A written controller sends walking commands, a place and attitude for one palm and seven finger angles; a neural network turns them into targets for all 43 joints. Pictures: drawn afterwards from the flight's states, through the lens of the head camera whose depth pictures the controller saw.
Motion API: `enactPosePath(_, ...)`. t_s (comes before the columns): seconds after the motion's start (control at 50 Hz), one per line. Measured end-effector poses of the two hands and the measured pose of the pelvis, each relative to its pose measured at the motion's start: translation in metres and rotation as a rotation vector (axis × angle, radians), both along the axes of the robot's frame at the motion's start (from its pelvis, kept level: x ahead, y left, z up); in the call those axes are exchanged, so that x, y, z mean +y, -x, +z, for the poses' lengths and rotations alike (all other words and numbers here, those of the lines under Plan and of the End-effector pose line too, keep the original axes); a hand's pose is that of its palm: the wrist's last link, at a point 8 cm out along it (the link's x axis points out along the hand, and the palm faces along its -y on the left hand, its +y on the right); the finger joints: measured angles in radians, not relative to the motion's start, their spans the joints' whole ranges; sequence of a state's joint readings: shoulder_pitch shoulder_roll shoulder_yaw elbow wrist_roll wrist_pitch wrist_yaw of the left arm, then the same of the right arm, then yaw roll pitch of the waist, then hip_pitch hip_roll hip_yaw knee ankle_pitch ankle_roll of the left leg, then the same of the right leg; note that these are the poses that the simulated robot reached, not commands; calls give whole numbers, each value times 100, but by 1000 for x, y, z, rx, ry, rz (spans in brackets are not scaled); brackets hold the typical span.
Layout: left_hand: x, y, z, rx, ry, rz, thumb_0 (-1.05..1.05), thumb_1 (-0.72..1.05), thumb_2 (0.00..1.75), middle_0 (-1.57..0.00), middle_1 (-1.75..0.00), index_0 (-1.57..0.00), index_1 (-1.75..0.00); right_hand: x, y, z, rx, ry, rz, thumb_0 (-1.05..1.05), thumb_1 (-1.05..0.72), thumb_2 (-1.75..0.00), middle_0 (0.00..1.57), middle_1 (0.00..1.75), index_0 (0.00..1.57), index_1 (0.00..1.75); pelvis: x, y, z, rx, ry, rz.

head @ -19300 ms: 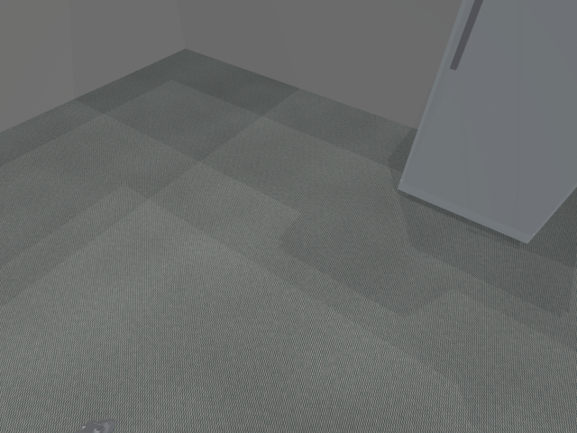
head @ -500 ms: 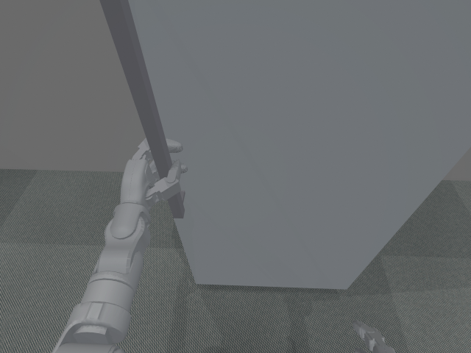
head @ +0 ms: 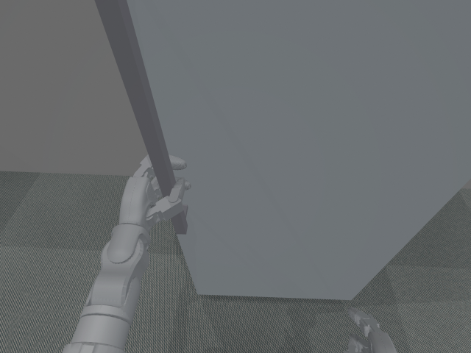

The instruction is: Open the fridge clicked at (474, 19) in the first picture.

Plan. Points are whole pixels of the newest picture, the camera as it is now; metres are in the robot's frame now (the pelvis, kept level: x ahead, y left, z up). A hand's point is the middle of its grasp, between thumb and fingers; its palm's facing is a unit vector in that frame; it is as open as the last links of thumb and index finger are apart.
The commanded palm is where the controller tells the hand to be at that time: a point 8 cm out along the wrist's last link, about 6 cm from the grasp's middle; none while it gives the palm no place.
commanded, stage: pull the door a little, standing still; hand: left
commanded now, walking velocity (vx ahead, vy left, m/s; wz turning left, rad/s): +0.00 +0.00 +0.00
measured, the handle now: (161, 143) +0.39 +0.14 +0.17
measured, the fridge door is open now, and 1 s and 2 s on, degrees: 1 26 50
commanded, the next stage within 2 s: walk backward, drawing the door open in 0.16 s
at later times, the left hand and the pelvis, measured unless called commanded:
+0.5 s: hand (177, 277) +0.21 +0.10 +0.09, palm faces -0.07 -0.99 -0.13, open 5.9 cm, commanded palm +0.18 +0.15 +0.10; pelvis -0.01 +0.00 +0.01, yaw +1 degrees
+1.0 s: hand out of the picture +0.11 +0.04 +0.09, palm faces +0.13 -0.97 -0.20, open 6.1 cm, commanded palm +0.08 +0.09 +0.10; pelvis -0.11 -0.09 +0.00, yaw +9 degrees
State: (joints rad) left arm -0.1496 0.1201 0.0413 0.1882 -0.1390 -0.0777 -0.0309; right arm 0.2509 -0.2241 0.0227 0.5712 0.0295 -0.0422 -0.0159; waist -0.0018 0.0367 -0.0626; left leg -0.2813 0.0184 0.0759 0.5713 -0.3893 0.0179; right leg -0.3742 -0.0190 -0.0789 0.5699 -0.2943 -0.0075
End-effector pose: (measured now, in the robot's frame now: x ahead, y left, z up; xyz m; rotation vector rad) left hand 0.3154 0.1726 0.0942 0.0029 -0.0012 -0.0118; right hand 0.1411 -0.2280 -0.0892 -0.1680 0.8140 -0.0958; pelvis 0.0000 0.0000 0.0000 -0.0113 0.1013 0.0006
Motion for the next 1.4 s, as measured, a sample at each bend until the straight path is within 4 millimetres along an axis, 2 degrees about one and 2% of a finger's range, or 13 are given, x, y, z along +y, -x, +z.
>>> enactPosePath(0.14,-2,17,1,10,5,-8,1,74,76,-35,-140,-36,-140,6,-10,6,-41,-26,-9,1,-90,-90,20,30,20,30,1,-7,1,-9,1,-14)
enactPosePath(0.3,-10,75,4,26,-21,-39,1,72,74,-34,-138,-36,-139,8,-24,15,-86,-18,-5,1,-90,-90,21,30,20,30,1,-15,1,-28,5,-17)
enactPosePath(0.44,-18,110,8,29,-127,-69,-1,64,77,-39,-138,-41,-140,10,-30,19,-65,48,24,1,-90,-90,20,30,20,30,4,2,7,-59,-1,12)
enactPosePath(0.56,-28,135,9,40,-131,-33,-1,63,77,-39,-137,-42,-140,16,-19,25,-85,16,33,1,-90,-90,20,30,20,30,0,25,9,-77,-23,8)
enactPosePath(0.7,-42,164,9,41,-136,20,-1,64,76,-39,-137,-40,-140,9,17,25,-83,-15,44,1,-90,-90,21,30,20,30,-19,57,10,-93,-33,26)
enactPosePath(0.78,-51,182,8,37,-143,46,-2,65,75,-39,-136,-39,-140,-6,42,19,-55,-13,40,1,-90,-90,21,30,20,30,-34,75,10,-94,-40,41)
enactPosePath(0.9,-66,208,8,26,-175,100,-4,64,75,-40,-135,-37,-140,-41,75,3,-1,2,36,1,-90,-90,21,30,20,30,-64,98,5,-96,-49,99)
enactPosePath(1.04,-84,236,7,2,-195,156,-5,62,76,-42,-136,-36,-140,-81,99,-10,41,45,61,1,-90,-90,21,30,20,30,-99,120,-2,-100,-51,189)
enactPosePath(1.14,-95,251,3,-60,-177,175,-4,61,77,-44,-138,-35,-140,-95,112,-13,-5,73,120,1,-90,-90,20,30,20,30,-123,136,-13,-97,-18,261)
enactPosePath(1.18,-100,258,3,-56,-194,200,-5,61,77,-44,-138,-35,-140,-99,117,-10,28,66,166,1,-90,-90,20,30,20,30,-140,141,-7,-119,-33,304)
enactPosePath(1.24,-111,271,6,-13,-193,253,-4,62,77,-43,-138,-34,-140,-106,114,-5,68,59,265,1,-90,-90,20,30,20,30,-164,144,5,-122,3,369)
enactPosePath(1.28,-120,280,6,6,-177,299,-3,63,77,-42,-137,-34,-140,-113,105,-3,77,53,320,1,-90,-90,21,30,20,30,-181,142,9,-112,28,404)
enactPosePath(1.4,-148,303,4,-33,-197,474,-3,63,80,-43,-138,-33,-140,-143,48,-13,2,21,426,1,-90,-90,21,30,20,31,-244,129,-7,-77,8,469)
